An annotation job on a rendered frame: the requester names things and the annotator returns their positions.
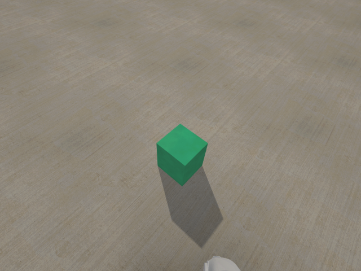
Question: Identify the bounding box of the carton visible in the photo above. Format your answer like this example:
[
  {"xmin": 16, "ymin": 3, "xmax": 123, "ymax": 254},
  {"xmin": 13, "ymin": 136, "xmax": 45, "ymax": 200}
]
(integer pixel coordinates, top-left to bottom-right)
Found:
[{"xmin": 156, "ymin": 124, "xmax": 208, "ymax": 186}]

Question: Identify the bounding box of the right robot thigh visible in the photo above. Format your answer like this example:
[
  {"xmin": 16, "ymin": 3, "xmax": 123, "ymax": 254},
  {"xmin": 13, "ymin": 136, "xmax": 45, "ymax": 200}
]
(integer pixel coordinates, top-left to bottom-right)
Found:
[{"xmin": 203, "ymin": 257, "xmax": 241, "ymax": 271}]

